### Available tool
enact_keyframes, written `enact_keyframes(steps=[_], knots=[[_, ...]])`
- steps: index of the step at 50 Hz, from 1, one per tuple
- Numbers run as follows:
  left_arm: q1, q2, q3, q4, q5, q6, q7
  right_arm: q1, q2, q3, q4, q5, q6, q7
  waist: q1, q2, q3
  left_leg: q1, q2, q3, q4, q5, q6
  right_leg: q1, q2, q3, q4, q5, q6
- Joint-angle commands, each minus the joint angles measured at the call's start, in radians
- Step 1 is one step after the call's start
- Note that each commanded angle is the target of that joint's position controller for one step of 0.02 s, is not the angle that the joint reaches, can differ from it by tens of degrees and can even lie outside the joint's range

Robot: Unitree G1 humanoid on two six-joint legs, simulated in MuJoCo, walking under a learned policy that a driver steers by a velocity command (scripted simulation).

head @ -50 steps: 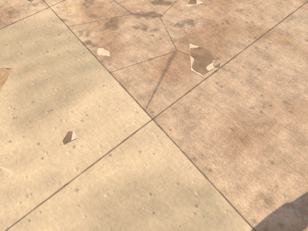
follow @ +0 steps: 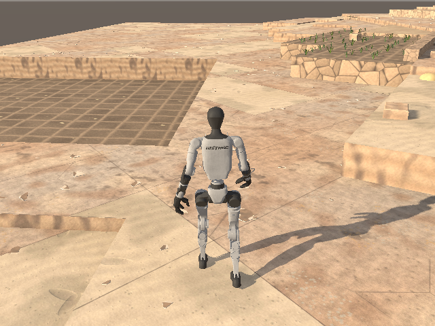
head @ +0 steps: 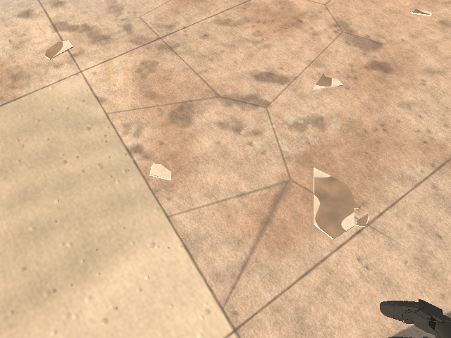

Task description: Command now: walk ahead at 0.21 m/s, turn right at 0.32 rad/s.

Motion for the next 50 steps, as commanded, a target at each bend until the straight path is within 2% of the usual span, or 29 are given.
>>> enact_keyframes(steps=[1, 2, 3, 4, 5, 8, 14, 17, 19, 20, 21, 22, 23, 24, 25, 26, 29, 32, 35, 37, 39, 40, 41, 42, 45, 46, 47, 48, 50], knots=[[0.112, 0.142, 0.025, -0.068, -0.023, -0.012, 0.001, 0.294, -0.195, -0.062, -0.022, 0.009, 0.036, -0.018, -0.15, 0.192, -0.484, 0.767, 0.422, -0.426, -0.016, 0.658, 0.28, -0.465, -0.013, 0.095, 0.602, -0.211, 0.037], [0.026, 0.144, 0.031, -0.089, -0.03, 0.005, 0.006, 0.23, -0.159, -0.052, -0.027, 0.02, 0.047, -0.023, -0.134, 0.14, -0.349, 0.648, 0.371, -0.337, -0.062, 0.457, 0.243, -0.531, -0.05, 0.045, 0.61, -0.144, 0.044], [-0.007, 0.125, 0.033, -0.092, -0.021, 0.028, 0.014, 0.17, -0.129, -0.041, -0.018, 0.025, 0.052, -0.026, -0.108, 0.104, -0.24, 0.494, 0.325, -0.267, -0.12, 0.309, 0.221, -0.526, -0.083, 0.024, 0.571, -0.083, 0.058], [-0.002, 0.117, 0.04, -0.091, -0.015, 0.058, 0.024, 0.111, -0.11, -0.035, -0.017, 0.019, 0.054, -0.026, -0.075, 0.115, -0.178, 0.346, 0.29, -0.203, -0.176, 0.182, 0.202, -0.46, -0.108, 0.02, 0.531, -0.037, 0.066], [0.02, 0.094, 0.038, -0.093, -0.012, 0.081, 0.031, 0.069, -0.126, -0.041, -0.013, 0.006, 0.054, -0.024, -0.049, 0.144, -0.138, 0.218, 0.265, -0.146, -0.23, 0.11, 0.199, -0.38, -0.101, -0.008, 0.521, 0.015, 0.075], [0.009, 0.072, 0.044, -0.122, -0.002, 0.101, 0.038, 0.024, -0.138, -0.048, 0.0, -0.003, 0.043, -0.032, -0.031, 0.144, -0.113, 0.148, 0.269, -0.054, -0.286, 0.067, 0.213, -0.335, -0.109, -0.028, 0.431, 0.113, 0.07], [-0.115, 0.076, 0.044, -0.193, 0.001, 0.102, 0.006, 0.031, -0.187, -0.066, 0.038, 0.02, 0.07, -0.054, -0.069, 0.119, -0.137, 0.238, 0.309, 0.022, -0.272, 0.016, 0.203, -0.264, -0.121, -0.064, 0.172, 0.205, 0.034], [-0.133, 0.088, 0.053, -0.217, 0.0, 0.11, -0.009, 0.042, -0.208, -0.075, 0.058, 0.039, 0.088, -0.048, -0.071, 0.123, -0.122, 0.291, 0.329, 0.03, -0.226, -0.019, 0.17, -0.22, -0.104, -0.095, 0.045, 0.177, 0.0], [-0.089, 0.09, 0.062, -0.206, 0.005, 0.108, -0.015, 0.044, -0.199, -0.075, 0.075, 0.055, 0.1, -0.048, -0.044, 0.099, -0.121, 0.279, 0.293, 0.071, -0.13, -0.079, 0.106, -0.113, -0.061, -0.131, -0.13, 0.269, -0.043], [-0.055, 0.126, 0.076, -0.198, 0.012, 0.105, -0.008, 0.091, -0.164, -0.068, 0.098, 0.052, 0.107, -0.045, -0.042, 0.025, -0.104, 0.228, 0.238, 0.118, -0.013, -0.154, 0.039, -0.043, -0.063, -0.076, -0.24, 0.378, -0.081], [-0.039, 0.239, 0.101, -0.214, 0.017, 0.1, 0.013, 0.115, -0.101, -0.051, 0.086, 0.015, 0.108, -0.036, -0.081, -0.264, -0.096, 0.006, 0.104, 0.225, 0.292, -0.398, -0.065, 0.087, -0.292, 0.243, -0.321, 0.724, -0.17], [-0.064, 0.281, 0.099, -0.246, 0.039, 0.086, 0.012, 0.045, -0.114, -0.052, 0.043, 0.006, 0.105, -0.043, -0.055, -0.34, -0.092, -0.181, -0.012, 0.114, 0.518, -0.628, -0.105, 0.067, -0.43, 0.431, -0.357, 0.8, -0.346], [-0.056, 0.232, 0.087, -0.245, 0.051, 0.063, 0.003, -0.008, -0.151, -0.064, 0.041, 0.019, 0.106, -0.047, -0.02, -0.217, -0.129, -0.187, 0.003, 0.006, 0.63, -0.599, -0.089, 0.044, -0.398, 0.38, -0.371, 0.736, -0.349], [-0.099, 0.205, 0.077, -0.243, 0.044, 0.046, 0.002, 0.003, -0.152, -0.068, 0.051, 0.037, 0.11, -0.05, -0.05, -0.168, -0.123, -0.19, 0.018, -0.023, 0.648, -0.514, -0.072, 0.041, -0.345, 0.296, -0.362, 0.694, -0.292], [-0.156, 0.168, 0.067, -0.249, 0.026, 0.04, 0.005, 0.036, -0.145, -0.071, 0.081, 0.034, 0.116, -0.058, -0.076, -0.121, -0.133, -0.181, 0.032, -0.038, 0.635, -0.444, -0.069, 0.042, -0.303, 0.239, -0.35, 0.653, -0.239], [-0.197, 0.137, 0.054, -0.253, 0.013, 0.039, 0.01, 0.051, -0.153, -0.074, 0.093, 0.026, 0.12, -0.062, -0.091, -0.13, -0.134, -0.154, 0.034, -0.038, 0.631, -0.391, -0.076, 0.025, -0.286, 0.201, -0.348, 0.682, -0.219], [-0.212, 0.097, 0.033, -0.246, 0.023, 0.035, 0.02, 0.082, -0.13, -0.069, 0.113, 0.032, 0.117, -0.058, -0.11, -0.123, -0.16, -0.061, 0.025, -0.036, 0.565, -0.301, -0.09, 0.022, -0.247, 0.137, -0.347, 0.739, -0.216], [-0.228, 0.051, 0.015, -0.217, 0.031, 0.032, 0.024, 0.081, -0.077, -0.042, 0.138, 0.033, 0.119, -0.047, -0.094, -0.125, -0.158, 0.07, 0.049, -0.035, 0.308, -0.27, -0.099, 0.023, -0.233, 0.08, -0.353, 0.646, -0.204], [-0.213, 0.096, 0.025, -0.176, 0.038, 0.037, 0.018, 0.066, -0.117, -0.043, 0.133, 0.04, 0.122, -0.036, -0.065, -0.146, -0.109, 0.161, 0.031, 0.006, 0.187, -0.304, -0.096, -0.018, -0.256, 0.1, -0.363, 0.537, -0.224], [-0.234, 0.127, 0.035, -0.165, 0.023, 0.046, 0.022, 0.078, -0.143, -0.049, 0.127, 0.045, 0.121, -0.034, -0.077, -0.135, -0.075, 0.17, 0.015, 0.027, 0.097, -0.273, -0.077, -0.015, -0.268, 0.115, -0.338, 0.523, -0.219], [-0.211, 0.141, 0.044, -0.144, 0.007, 0.053, 0.03, 0.101, -0.154, -0.049, 0.128, 0.036, 0.117, -0.031, -0.091, -0.103, -0.063, 0.207, 0.012, 0.021, -0.037, -0.097, -0.043, 0.003, -0.251, 0.1, -0.301, 0.513, -0.173], [-0.201, 0.135, 0.047, -0.144, 0.01, 0.051, 0.036, 0.107, -0.189, -0.056, 0.123, 0.029, 0.116, -0.032, -0.079, -0.054, -0.074, 0.228, 0.049, -0.034, -0.029, 0.085, -0.014, -0.002, -0.217, 0.069, -0.25, 0.455, -0.133], [-0.18, 0.116, 0.048, -0.159, 0.028, 0.047, 0.039, 0.104, -0.239, -0.07, 0.127, 0.037, 0.117, -0.035, -0.036, 0.069, -0.09, 0.249, 0.091, -0.098, -0.001, 0.227, 0.03, -0.038, -0.13, -0.013, -0.189, 0.379, -0.088], [-0.22, 0.09, 0.045, -0.171, 0.036, 0.048, 0.045, 0.114, -0.229, -0.075, 0.129, 0.05, 0.118, -0.036, -0.054, 0.153, -0.098, 0.222, 0.133, -0.192, -0.059, 0.154, 0.092, -0.054, -0.051, -0.109, -0.108, 0.322, -0.039], [-0.323, 0.039, 0.044, -0.2, 0.02, 0.061, 0.05, 0.14, -0.222, -0.076, 0.119, 0.027, 0.101, -0.047, -0.115, 0.253, -0.066, 0.303, 0.255, -0.438, -0.18, 0.113, 0.226, -0.264, 0.038, -0.07, 0.109, 0.017, -0.003], [-0.328, 0.048, 0.049, -0.208, 0.014, 0.062, 0.044, 0.153, -0.228, -0.078, 0.117, 0.021, 0.085, -0.047, -0.13, 0.246, -0.076, 0.345, 0.285, -0.474, -0.186, 0.165, 0.254, -0.327, 0.029, -0.012, 0.238, -0.117, -0.002], [-0.308, 0.061, 0.056, -0.204, 0.006, 0.059, 0.039, 0.143, -0.237, -0.082, 0.113, 0.027, 0.074, -0.049, -0.115, 0.194, -0.091, 0.37, 0.285, -0.462, -0.169, 0.2, 0.25, -0.36, 0.009, 0.023, 0.298, -0.135, 0.001], [-0.292, 0.062, 0.057, -0.2, 0.004, 0.055, 0.036, 0.113, -0.238, -0.085, 0.108, 0.043, 0.074, -0.052, -0.095, 0.152, -0.095, 0.383, 0.255, -0.422, -0.15, 0.199, 0.215, -0.366, -0.012, 0.033, 0.242, -0.099, 0.007], [-0.291, 0.04, 0.049, -0.191, 0.004, 0.042, 0.032, 0.08, -0.23, -0.09, 0.103, 0.062, 0.099, -0.06, -0.098, 0.14, -0.109, 0.367, 0.195, -0.371, -0.13, 0.188, 0.162, -0.29, -0.004, 0.004, 0.072, 0.013, 0.028]])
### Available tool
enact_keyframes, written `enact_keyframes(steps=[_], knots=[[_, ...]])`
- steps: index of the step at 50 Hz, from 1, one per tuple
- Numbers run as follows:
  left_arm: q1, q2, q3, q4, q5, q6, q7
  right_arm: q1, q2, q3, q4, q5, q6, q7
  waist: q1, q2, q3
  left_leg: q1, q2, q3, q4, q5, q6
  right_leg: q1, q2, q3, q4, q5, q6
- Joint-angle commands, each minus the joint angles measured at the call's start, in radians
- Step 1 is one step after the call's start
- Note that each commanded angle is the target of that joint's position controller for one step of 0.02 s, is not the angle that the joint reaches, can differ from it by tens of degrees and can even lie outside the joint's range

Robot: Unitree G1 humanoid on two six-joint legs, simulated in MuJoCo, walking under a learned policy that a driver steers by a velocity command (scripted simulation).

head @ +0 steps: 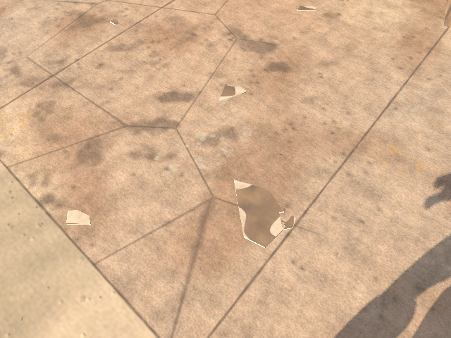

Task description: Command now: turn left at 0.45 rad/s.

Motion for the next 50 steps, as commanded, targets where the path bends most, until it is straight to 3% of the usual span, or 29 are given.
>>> enact_keyframes(steps=[1, 3, 4, 5, 6, 7, 8, 9, 10, 13, 15, 17, 20, 22, 23, 24, 25, 26, 27, 28, 30, 32, 40, 50], knots=[[-0.006, 0.033, 0.007, -0.063, -0.008, -0.029, -0.011, -0.083, -0.182, -0.047, -0.074, 0.016, 0.013, -0.015, 0.019, 0.159, -0.133, 0.141, 0.197, -0.264, -0.125, 0.393, 0.199, -0.007, -0.01, 0.02, -0.14, 0.084, 0.026], [0.086, 0.044, 0.015, -0.031, -0.016, -0.034, -0.027, -0.114, -0.175, -0.046, -0.089, 0.019, 0.036, -0.018, 0.06, 0.174, -0.153, 0.083, 0.155, -0.252, -0.093, 0.331, 0.168, 0.146, 0.015, -0.018, -0.346, 0.255, 0.024], [0.126, 0.065, 0.024, -0.016, -0.014, -0.032, -0.031, -0.107, -0.153, -0.039, -0.095, 0.022, 0.041, -0.02, 0.073, 0.149, -0.155, 0.028, 0.117, -0.238, -0.06, 0.202, 0.129, 0.24, 0.001, -0.016, -0.454, 0.337, 0.01], [0.154, 0.138, 0.043, -0.017, 0.0, -0.026, -0.023, -0.071, -0.098, -0.025, -0.098, 0.012, 0.044, -0.019, 0.054, -0.021, -0.149, -0.126, 0.034, -0.156, 0.118, -0.036, 0.06, 0.354, -0.177, 0.158, -0.524, 0.359, -0.047], [0.111, 0.238, 0.058, -0.045, 0.033, -0.015, -0.02, -0.034, -0.064, -0.02, -0.122, 0.004, 0.031, -0.015, 0.016, -0.311, -0.123, -0.316, -0.112, -0.04, 0.319, -0.374, 0.002, 0.324, -0.419, 0.454, -0.564, 0.515, -0.208], [0.09, 0.193, 0.041, -0.074, 0.063, -0.027, -0.021, -0.044, -0.152, -0.044, -0.122, -0.003, 0.018, -0.012, 0.028, -0.24, -0.122, -0.319, -0.042, -0.086, 0.545, -0.404, -0.01, 0.251, -0.487, 0.514, -0.588, 0.49, -0.298], [0.035, 0.138, 0.023, -0.087, 0.06, -0.039, -0.019, -0.037, -0.193, -0.063, -0.097, 0.01, 0.02, -0.011, 0.004, -0.139, -0.082, -0.309, -0.032, -0.101, 0.635, -0.334, -0.007, 0.205, -0.427, 0.416, -0.579, 0.455, -0.277], [-0.014, 0.12, 0.017, -0.093, 0.04, -0.046, -0.018, -0.006, -0.176, -0.065, -0.069, 0.008, 0.03, -0.018, -0.02, -0.096, -0.052, -0.314, -0.03, -0.09, 0.66, -0.266, -0.013, 0.195, -0.354, 0.314, -0.568, 0.42, -0.226], [-0.026, 0.106, 0.01, -0.092, 0.022, -0.052, -0.015, 0.006, -0.158, -0.063, -0.054, 0.001, 0.037, -0.023, -0.016, -0.094, -0.043, -0.325, -0.03, -0.093, 0.678, -0.204, -0.025, 0.208, -0.319, 0.259, -0.561, 0.427, -0.202], [0.038, 0.089, -0.004, -0.061, 0.018, -0.054, -0.005, -0.019, -0.107, -0.047, -0.068, 0.004, 0.035, -0.019, 0.011, -0.112, -0.057, -0.285, -0.046, -0.065, 0.629, -0.128, -0.06, 0.244, -0.278, 0.154, -0.552, 0.562, -0.219], [0.067, 0.082, -0.008, -0.041, 0.015, -0.053, -0.001, -0.055, -0.08, -0.031, -0.083, 0.002, 0.033, -0.017, 0.032, -0.124, -0.071, -0.26, -0.022, -0.056, 0.479, -0.117, -0.078, 0.304, -0.282, 0.139, -0.547, 0.564, -0.229], [0.053, 0.101, -0.006, -0.031, 0.01, -0.049, -0.003, -0.079, -0.053, -0.011, -0.095, -0.007, 0.033, -0.009, 0.038, -0.139, -0.082, -0.161, 0.018, -0.004, 0.321, -0.129, -0.083, 0.292, -0.281, 0.116, -0.545, 0.545, -0.227], [0.079, 0.147, 0.004, -0.006, 0.002, -0.037, -0.013, -0.09, -0.07, -0.005, -0.101, -0.004, 0.028, 0.001, 0.062, -0.163, -0.073, -0.038, 0.013, 0.083, 0.147, -0.148, -0.072, 0.25, -0.282, 0.116, -0.52, 0.574, -0.236], [0.073, 0.135, -0.003, 0.01, -0.013, -0.033, -0.019, -0.035, -0.07, -0.005, -0.074, -0.006, 0.025, 0.006, 0.026, -0.144, -0.071, 0.07, 0.001, 0.109, -0.073, 0.019, -0.038, 0.228, -0.271, 0.105, -0.474, 0.625, -0.213], [0.109, 0.119, -0.008, 0.031, -0.018, -0.035, -0.022, -0.017, -0.087, -0.008, -0.065, -0.014, 0.025, 0.006, 0.018, -0.12, -0.069, 0.144, 0.008, 0.088, -0.188, 0.137, -0.009, 0.203, -0.253, 0.094, -0.453, 0.622, -0.172], [0.132, 0.097, -0.017, 0.036, -0.003, -0.046, -0.027, 0.007, -0.136, -0.015, -0.064, -0.02, 0.025, 0.0, 0.028, -0.058, -0.114, 0.266, 0.082, -0.003, -0.176, 0.322, 0.026, 0.147, -0.222, 0.066, -0.413, 0.559, -0.11], [0.166, 0.068, -0.026, 0.027, 0.026, -0.06, -0.038, 0.009, -0.206, -0.027, -0.063, -0.023, 0.031, -0.009, 0.084, 0.111, -0.157, 0.336, 0.186, -0.098, -0.096, 0.526, 0.093, 0.078, -0.139, -0.012, -0.35, 0.392, -0.052], [0.139, 0.037, -0.035, 0.03, 0.03, -0.06, -0.034, -0.04, -0.123, -0.008, -0.054, -0.017, 0.03, 0.001, 0.079, 0.174, -0.164, 0.207, 0.202, -0.114, -0.116, 0.359, 0.16, 0.159, -0.107, -0.039, -0.395, 0.27, -0.005], [0.08, 0.067, -0.031, 0.03, 0.029, -0.056, -0.031, -0.083, -0.074, 0.003, -0.065, -0.019, 0.024, 0.012, 0.062, 0.13, -0.118, 0.154, 0.155, -0.095, -0.136, 0.224, 0.137, 0.193, -0.105, -0.041, -0.401, 0.311, 0.012], [0.058, 0.082, -0.025, 0.037, 0.023, -0.051, -0.028, -0.086, -0.067, 0.005, -0.055, -0.026, 0.018, 0.014, 0.05, 0.101, -0.101, 0.127, 0.124, -0.069, -0.141, 0.171, 0.105, 0.204, -0.102, -0.05, -0.4, 0.344, 0.012], [0.077, 0.092, -0.021, 0.054, 0.017, -0.033, -0.019, -0.079, -0.09, 0.003, -0.036, -0.023, 0.002, 0.018, 0.054, 0.087, -0.061, 0.094, 0.096, -0.045, -0.137, 0.17, 0.073, 0.218, -0.107, -0.048, -0.406, 0.381, 0.002], [0.088, 0.086, -0.022, 0.072, 0.015, -0.028, -0.017, -0.064, -0.08, 0.008, -0.012, -0.02, -0.004, 0.015, 0.055, 0.074, -0.052, 0.086, 0.085, -0.031, -0.132, 0.169, 0.065, 0.232, -0.112, -0.046, -0.415, 0.394, -0.003], [0.092, 0.085, -0.021, 0.142, 0.011, -0.024, -0.011, -0.072, -0.072, 0.017, 0.049, -0.019, -0.004, 0.009, 0.051, 0.02, -0.035, 0.09, 0.06, -0.01, -0.126, 0.162, 0.063, 0.237, -0.117, -0.053, -0.431, 0.394, 0.007], [0.106, 0.083, -0.029, 0.215, 0.007, -0.025, -0.002, -0.061, -0.064, 0.025, 0.12, -0.018, -0.002, 0.005, 0.048, 0.01, -0.034, 0.099, 0.037, 0.016, -0.123, 0.164, 0.059, 0.231, -0.119, -0.059, -0.435, 0.386, 0.01]])
Over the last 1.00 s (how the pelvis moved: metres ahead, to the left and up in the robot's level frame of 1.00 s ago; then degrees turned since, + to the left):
0.06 -0.03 0.01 -8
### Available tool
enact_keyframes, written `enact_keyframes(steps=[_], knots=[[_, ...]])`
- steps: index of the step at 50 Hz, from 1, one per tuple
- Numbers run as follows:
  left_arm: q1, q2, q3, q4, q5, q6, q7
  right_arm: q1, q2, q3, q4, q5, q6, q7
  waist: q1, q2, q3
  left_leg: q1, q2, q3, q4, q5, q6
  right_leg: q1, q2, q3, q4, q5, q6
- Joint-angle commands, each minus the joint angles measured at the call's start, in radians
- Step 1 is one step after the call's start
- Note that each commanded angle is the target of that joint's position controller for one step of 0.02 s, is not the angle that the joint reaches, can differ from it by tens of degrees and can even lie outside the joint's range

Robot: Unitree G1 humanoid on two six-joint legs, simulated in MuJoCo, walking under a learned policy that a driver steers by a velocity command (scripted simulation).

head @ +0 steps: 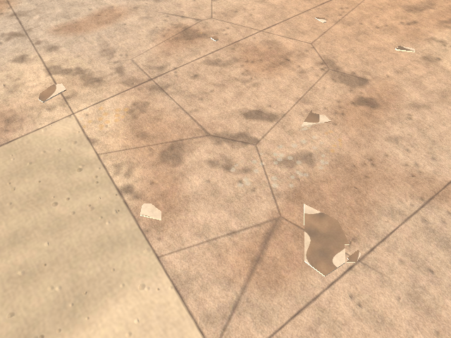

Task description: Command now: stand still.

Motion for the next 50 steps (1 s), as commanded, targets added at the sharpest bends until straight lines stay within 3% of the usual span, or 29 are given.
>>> enact_keyframes(steps=[1, 22, 23, 25, 27, 30, 31, 33, 34, 35, 36, 37, 38, 39, 41, 43, 47, 50], knots=[[0.01, 0.11, 0.017, -0.018, -0.001, -0.009, 0.005, -0.016, -0.117, -0.019, -0.025, 0.0, -0.009, -0.004, -0.002, 0.008, -0.031, -0.025, 0.051, -0.046, -0.088, 0.194, 0.034, 0.011, -0.018, 0.021, -0.057, 0.132, -0.007], [0.072, 0.071, -0.004, 0.077, -0.004, -0.009, 0.012, 0.041, -0.101, -0.003, 0.045, 0.003, -0.006, -0.011, -0.008, -0.003, -0.011, -0.041, 0.032, -0.023, -0.091, 0.174, 0.028, -0.014, -0.011, 0.015, -0.058, 0.11, -0.009], [0.093, 0.064, -0.005, 0.089, -0.006, -0.008, 0.013, 0.059, -0.096, -0.002, 0.054, 0.004, -0.005, -0.012, -0.008, 0.002, -0.033, -0.034, 0.022, -0.014, -0.095, 0.065, 0.033, -0.007, 0.003, -0.001, -0.052, 0.012, -0.012], [0.088, 0.069, 0.0, 0.085, -0.017, -0.006, 0.018, 0.074, -0.121, -0.013, 0.053, 0.016, -0.002, -0.016, -0.015, 0.017, 0.015, -0.098, 0.013, -0.025, -0.099, -0.332, 0.067, -0.075, 0.03, -0.021, -0.002, -0.273, -0.038], [0.068, 0.059, -0.001, 0.065, -0.019, -0.021, 0.019, 0.091, -0.133, -0.02, 0.04, 0.02, -0.015, -0.013, -0.027, 0.049, 0.097, -0.155, 0.069, -0.112, -0.144, -0.516, 0.11, -0.18, 0.028, -0.007, 0.05, -0.377, -0.061], [0.042, 0.005, -0.011, 0.04, -0.027, -0.065, -0.005, 0.188, -0.185, -0.042, 0.055, 0.032, -0.048, -0.003, -0.054, 0.18, 0.088, -0.062, 0.26, -0.411, -0.274, -0.586, 0.223, -0.298, 0.046, -0.012, 0.27, -0.204, -0.078], [0.035, 0.014, -0.009, 0.033, -0.033, -0.077, -0.015, 0.176, -0.18, -0.043, 0.045, 0.031, -0.056, -0.002, -0.046, 0.175, 0.093, -0.086, 0.295, -0.465, -0.294, -0.561, 0.245, -0.293, 0.026, 0.023, 0.308, -0.204, -0.099], [0.087, 0.009, -0.009, 0.042, -0.042, -0.095, -0.028, 0.088, -0.165, -0.038, 0.007, 0.037, -0.067, 0.001, 0.017, 0.159, 0.094, -0.142, 0.273, -0.394, -0.264, -0.461, 0.215, -0.189, 0.015, 0.032, 0.175, -0.217, -0.141], [0.171, 0.012, -0.003, 0.076, -0.041, -0.1, -0.028, 0.017, -0.154, -0.035, -0.018, 0.043, -0.065, 0.004, 0.069, 0.133, 0.09, -0.232, 0.206, -0.286, -0.21, -0.378, 0.169, -0.015, 0.031, 0.015, 0.012, -0.136, -0.152], [0.264, 0.049, 0.011, 0.115, -0.03, -0.099, -0.026, -0.024, -0.122, -0.027, -0.04, 0.039, -0.068, 0.006, 0.099, 0.055, 0.064, -0.328, 0.124, -0.163, -0.06, -0.226, 0.115, 0.15, 0.005, 0.081, -0.038, -0.057, -0.145], [0.407, 0.145, 0.039, 0.147, -0.028, -0.1, -0.024, -0.048, -0.054, -0.01, -0.068, 0.03, -0.081, 0.009, 0.131, -0.202, 0.007, -0.485, -0.009, 0.04, 0.291, -0.127, 0.034, 0.31, -0.181, 0.389, -0.185, -0.162, -0.21], [0.471, 0.209, 0.049, 0.153, -0.02, -0.11, -0.038, -0.062, -0.068, -0.014, -0.102, 0.032, -0.102, 0.006, 0.134, -0.329, -0.002, -0.642, -0.05, 0.036, 0.522, -0.282, 0.019, 0.362, -0.354, 0.723, -0.283, -0.162, -0.316], [0.396, 0.13, 0.025, 0.133, -0.011, -0.121, -0.037, -0.047, -0.097, -0.023, -0.092, 0.044, -0.114, 0.011, 0.083, -0.173, 0.048, -0.718, 0.019, -0.034, 0.674, -0.246, 0.036, 0.349, -0.358, 0.693, -0.265, -0.13, -0.315], [0.344, 0.087, 0.014, 0.11, -0.012, -0.128, -0.04, -0.013, -0.088, -0.021, -0.075, 0.05, -0.121, 0.021, 0.056, -0.124, 0.064, -0.749, 0.054, -0.039, 0.721, -0.149, 0.056, 0.344, -0.313, 0.579, -0.256, -0.073, -0.279], [0.287, 0.067, 0.001, 0.087, -0.015, -0.123, -0.049, -0.028, -0.101, -0.032, -0.07, 0.038, -0.129, 0.03, 0.032, -0.077, 0.075, -0.754, 0.106, -0.013, 0.671, -0.012, 0.067, 0.324, -0.252, 0.4, -0.273, 0.127, -0.221], [0.31, 0.028, -0.013, 0.088, -0.006, -0.105, -0.044, -0.046, -0.072, -0.033, -0.077, 0.032, -0.123, 0.044, 0.029, -0.099, 0.053, -0.68, 0.115, 0.027, 0.597, 0.055, 0.051, 0.284, -0.193, 0.265, -0.284, 0.298, -0.193], [0.299, 0.076, -0.01, 0.061, 0.0, -0.091, -0.018, -0.217, -0.008, -0.006, -0.151, 0.028, -0.109, 0.052, 0.047, -0.086, 0.095, -0.537, 0.069, 0.092, 0.287, 0.219, 0.01, 0.118, -0.133, 0.138, -0.349, 0.339, -0.193], [0.342, 0.109, 0.003, 0.072, -0.012, -0.095, -0.011, -0.3, -0.026, -0.001, -0.192, 0.035, -0.106, 0.06, 0.057, -0.111, 0.119, -0.445, 0.042, 0.109, 0.142, 0.289, 0.02, 0.102, -0.158, 0.12, -0.39, 0.326, -0.201]])
Over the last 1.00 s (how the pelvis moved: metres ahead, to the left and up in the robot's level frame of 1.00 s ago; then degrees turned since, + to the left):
-0.01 0.01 0.00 11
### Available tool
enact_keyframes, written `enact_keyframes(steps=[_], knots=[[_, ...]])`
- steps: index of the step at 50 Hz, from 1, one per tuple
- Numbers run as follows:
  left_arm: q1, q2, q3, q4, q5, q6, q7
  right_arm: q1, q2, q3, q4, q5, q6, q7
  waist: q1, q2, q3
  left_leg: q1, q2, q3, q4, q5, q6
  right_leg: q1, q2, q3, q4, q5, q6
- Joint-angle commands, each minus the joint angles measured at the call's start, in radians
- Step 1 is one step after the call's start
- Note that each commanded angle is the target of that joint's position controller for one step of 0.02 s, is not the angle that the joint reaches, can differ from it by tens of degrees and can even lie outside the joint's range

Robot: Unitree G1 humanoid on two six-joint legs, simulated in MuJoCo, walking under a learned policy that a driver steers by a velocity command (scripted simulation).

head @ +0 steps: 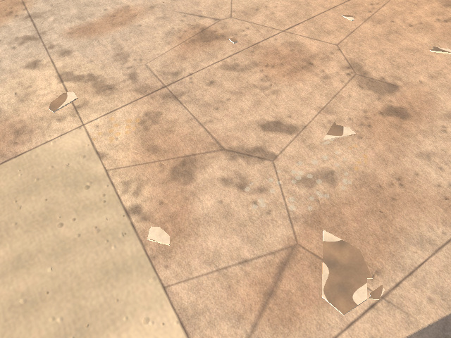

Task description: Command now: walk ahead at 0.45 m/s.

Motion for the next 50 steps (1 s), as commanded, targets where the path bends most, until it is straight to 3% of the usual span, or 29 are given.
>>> enact_keyframes(steps=[1, 3, 5, 6, 7, 8, 9, 10, 11, 12, 13, 15, 17, 21, 25, 29, 32, 33, 34, 35, 36, 37, 38, 39, 40, 41, 44, 46, 50], knots=[[0.036, 0.187, 0.039, -0.025, -0.014, -0.01, 0.012, -0.191, -0.028, 0.009, -0.118, 0.006, -0.012, 0.011, -0.014, -0.136, 0.155, 0.035, -0.035, 0.028, -0.141, 0.078, 0.013, -0.135, -0.235, 0.096, -0.105, 0.394, -0.134], [0.026, 0.193, 0.048, -0.024, -0.02, -0.007, 0.012, -0.193, -0.056, 0.001, -0.135, 0.006, -0.017, 0.018, -0.04, -0.134, 0.138, 0.059, -0.043, 0.017, -0.192, 0.062, 0.045, -0.053, -0.261, 0.08, -0.054, 0.521, -0.118], [-0.001, 0.217, 0.06, -0.033, -0.013, 0.004, 0.013, -0.093, -0.104, -0.024, -0.12, 0.004, -0.02, 0.017, -0.11, -0.167, 0.039, 0.206, -0.089, 0.038, -0.186, 0.011, 0.079, 0.016, -0.276, 0.062, 0.093, 0.874, -0.095], [-0.019, 0.217, 0.062, -0.039, -0.007, 0.016, 0.013, 0.053, -0.139, -0.046, -0.078, 0.007, -0.017, 0.011, -0.184, -0.176, -0.051, 0.377, -0.121, 0.057, -0.182, -0.005, 0.104, 0.004, -0.253, 0.036, 0.261, 1.017, -0.076], [-0.035, 0.211, 0.058, -0.053, -0.001, 0.021, 0.011, 0.222, -0.177, -0.068, -0.028, 0.009, -0.01, 0.002, -0.26, -0.169, -0.146, 0.631, -0.09, 0.018, -0.174, 0.001, 0.136, -0.129, -0.218, 0.023, 0.477, 0.97, -0.047], [0.001, 0.143, 0.039, -0.077, 0.01, 0.017, 0.004, 0.387, -0.248, -0.086, 0.006, -0.013, -0.002, -0.01, -0.267, 0.003, -0.289, 0.965, 0.138, -0.3, -0.181, -0.132, 0.221, -0.437, -0.117, -0.001, 0.831, 0.554, -0.014], [0.1, 0.012, 0.004, -0.071, -0.008, -0.01, -0.008, 0.406, -0.249, -0.076, 0.019, -0.026, -0.004, 0.0, -0.192, 0.233, -0.431, 1.115, 0.333, -0.794, -0.38, -0.343, 0.355, -0.683, 0.056, 0.126, 1.128, -0.246, 0.015], [-0.014, 0.12, 0.032, -0.092, -0.04, -0.037, -0.013, 0.328, -0.166, -0.054, 0.016, -0.014, -0.011, 0.004, -0.205, 0.151, -0.29, 1.0, 0.281, -0.772, -0.46, -0.396, 0.299, -0.784, 0.002, 0.206, 1.233, -0.233, -0.011], [-0.108, 0.167, 0.046, -0.126, -0.059, -0.051, -0.012, 0.23, -0.125, -0.041, 0.0, -0.008, -0.019, 0.004, -0.173, 0.099, -0.133, 0.826, 0.253, -0.594, -0.478, -0.307, 0.256, -0.822, -0.049, 0.164, 1.223, -0.139, -0.029], [-0.151, 0.169, 0.05, -0.134, -0.051, -0.057, -0.001, 0.15, -0.102, -0.032, -0.015, -0.015, -0.029, 0.009, -0.133, -0.004, -0.078, 0.663, 0.221, -0.473, -0.503, -0.177, 0.23, -0.765, -0.103, 0.147, 1.167, -0.041, -0.033], [-0.159, 0.166, 0.061, -0.134, -0.036, -0.049, 0.007, 0.115, -0.073, -0.025, -0.016, -0.027, -0.036, 0.015, -0.098, -0.015, -0.044, 0.548, 0.183, -0.376, -0.524, -0.078, 0.213, -0.708, -0.136, 0.137, 1.118, 0.009, -0.033], [-0.113, 0.121, 0.062, -0.134, -0.03, -0.021, 0.009, 0.122, -0.051, -0.015, 0.004, -0.034, -0.041, 0.017, -0.052, 0.028, -0.039, 0.448, 0.145, -0.287, -0.574, -0.051, 0.215, -0.63, -0.169, 0.138, 1.055, 0.038, -0.031], [-0.154, 0.116, 0.065, -0.157, -0.026, -0.004, 0.012, 0.159, -0.077, -0.017, 0.026, -0.029, -0.043, 0.005, -0.045, 0.032, 0.005, 0.395, 0.137, -0.235, -0.615, -0.036, 0.227, -0.663, -0.186, 0.122, 0.978, 0.058, -0.014], [-0.335, 0.133, 0.068, -0.227, -0.007, -0.004, 0.009, 0.246, -0.124, -0.024, 0.045, -0.029, -0.034, -0.028, -0.084, 0.004, 0.048, 0.447, 0.126, -0.184, -0.639, 0.023, 0.217, -0.803, -0.191, 0.102, 0.734, 0.271, 0.029], [-0.489, 0.107, 0.052, -0.268, -0.014, -0.014, -0.01, 0.332, -0.142, -0.024, 0.061, -0.016, -0.025, -0.038, -0.139, 0.007, 0.056, 0.499, 0.095, -0.111, -0.631, 0.053, 0.178, -0.749, -0.133, 0.045, 0.479, 0.429, 0.031], [-0.598, 0.115, 0.043, -0.313, -0.025, -0.022, -0.036, 0.414, -0.148, -0.029, 0.093, -0.009, -0.004, -0.04, -0.17, 0.01, 0.078, 0.658, 0.152, -0.121, -0.566, 0.078, 0.174, -0.788, -0.108, 0.044, 0.371, 0.372, 0.014], [-0.562, 0.156, 0.054, -0.324, -0.027, -0.03, -0.052, 0.401, -0.169, -0.039, 0.093, -0.01, 0.013, -0.045, -0.12, 0.042, 0.041, 0.746, 0.191, -0.127, -0.47, 0.265, 0.146, -0.706, -0.076, 0.034, 0.326, 0.257, -0.029], [-0.483, 0.184, 0.068, -0.305, -0.026, -0.032, -0.052, 0.375, -0.178, -0.041, 0.085, -0.011, 0.019, -0.045, -0.07, 0.059, -0.011, 0.745, 0.176, -0.107, -0.378, 0.44, 0.131, -0.582, -0.042, 0.005, 0.314, 0.238, -0.05], [-0.317, 0.23, 0.094, -0.253, -0.025, -0.032, -0.047, 0.358, -0.16, -0.034, 0.076, -0.015, 0.024, -0.044, 0.01, 0.049, -0.111, 0.693, 0.124, -0.066, -0.191, 0.538, 0.104, -0.357, -0.018, -0.012, 0.304, 0.26, -0.082], [-0.12, 0.306, 0.116, -0.21, -0.011, -0.029, -0.038, 0.365, -0.126, -0.016, 0.049, -0.032, 0.023, -0.044, 0.071, -0.036, -0.267, 0.486, 0.063, -0.022, 0.114, 0.31, 0.07, -0.032, -0.184, 0.173, 0.342, 0.281, -0.149], [-0.046, 0.379, 0.131, -0.18, -0.007, -0.024, -0.043, 0.499, 0.02, 0.024, 0.046, -0.029, -0.002, -0.029, 0.001, -0.312, -0.407, 0.069, -0.132, -0.022, 0.478, -0.369, 0.001, 0.324, -0.419, 0.669, 0.232, 0.102, -0.323], [-0.054, 0.272, 0.102, -0.186, -0.011, -0.022, -0.042, 0.443, -0.08, 0.004, 0.058, -0.003, -0.028, -0.025, 0.035, -0.238, -0.403, -0.052, -0.103, -0.162, 0.607, -0.512, 0.017, 0.324, -0.406, 0.773, 0.14, 0.005, -0.304], [-0.154, 0.227, 0.087, -0.205, -0.014, -0.025, -0.037, 0.337, -0.143, -0.013, 0.024, 0.021, -0.045, -0.023, 0.023, -0.195, -0.239, -0.122, -0.048, -0.149, 0.627, -0.439, 0.034, 0.189, -0.371, 0.608, 0.127, 0.057, -0.252], [-0.24, 0.202, 0.077, -0.227, -0.008, -0.026, -0.036, 0.278, -0.142, -0.014, 0.011, 0.02, -0.049, -0.03, -0.006, -0.106, -0.157, -0.089, 0.006, -0.122, 0.586, -0.346, 0.036, 0.034, -0.333, 0.479, 0.103, 0.168, -0.227], [-0.291, 0.175, 0.069, -0.232, 0.0, -0.028, -0.04, 0.249, -0.134, -0.021, 0.009, 0.004, -0.045, -0.036, -0.036, -0.065, -0.092, -0.045, 0.037, -0.111, 0.518, -0.291, 0.031, -0.1, -0.296, 0.389, 0.073, 0.261, -0.212], [-0.309, 0.152, 0.062, -0.229, 0.009, -0.031, -0.042, 0.269, -0.119, -0.025, 0.012, -0.004, -0.031, -0.038, -0.073, -0.082, -0.076, 0.021, 0.065, -0.119, 0.473, -0.255, 0.03, -0.176, -0.268, 0.328, 0.042, 0.296, -0.199], [-0.279, 0.17, 0.066, -0.202, 0.001, -0.037, -0.042, 0.285, -0.064, -0.021, 0.012, -0.01, 0.002, -0.041, -0.104, -0.088, -0.036, 0.053, 0.081, -0.101, 0.369, -0.214, 0.011, -0.266, -0.246, 0.245, -0.028, 0.339, -0.213], [-0.251, 0.2, 0.074, -0.189, 0.001, -0.035, -0.03, 0.212, -0.071, -0.024, -0.016, -0.019, 0.009, -0.043, -0.095, -0.075, -0.005, -0.011, 0.088, -0.096, 0.265, -0.127, -0.009, -0.267, -0.246, 0.212, -0.057, 0.349, -0.218], [-0.202, 0.21, 0.075, -0.17, -0.006, -0.024, -0.012, 0.07, -0.057, -0.02, -0.058, -0.021, 0.003, -0.034, -0.06, -0.085, 0.027, -0.013, 0.063, -0.07, 0.013, 0.093, -0.022, -0.256, -0.203, 0.125, -0.077, 0.335, -0.178]])
Over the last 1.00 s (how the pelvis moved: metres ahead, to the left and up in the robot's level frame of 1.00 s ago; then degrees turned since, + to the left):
0.15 -0.03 0.00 -1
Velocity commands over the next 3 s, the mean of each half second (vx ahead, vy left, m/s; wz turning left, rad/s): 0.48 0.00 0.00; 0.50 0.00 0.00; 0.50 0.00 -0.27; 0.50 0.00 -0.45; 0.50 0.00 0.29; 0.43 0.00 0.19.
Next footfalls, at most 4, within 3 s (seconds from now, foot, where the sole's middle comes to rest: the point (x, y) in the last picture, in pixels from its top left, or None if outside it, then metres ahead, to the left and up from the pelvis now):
0.14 left None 0.28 0.13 -0.78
0.70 right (299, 303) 0.60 -0.11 -0.78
1.24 left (225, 215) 0.90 0.14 -0.78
1.78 right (311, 169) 1.13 -0.17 -0.78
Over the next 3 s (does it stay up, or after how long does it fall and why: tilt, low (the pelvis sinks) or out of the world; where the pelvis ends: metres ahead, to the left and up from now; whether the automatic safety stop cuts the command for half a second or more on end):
stays up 1.67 -0.23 -0.01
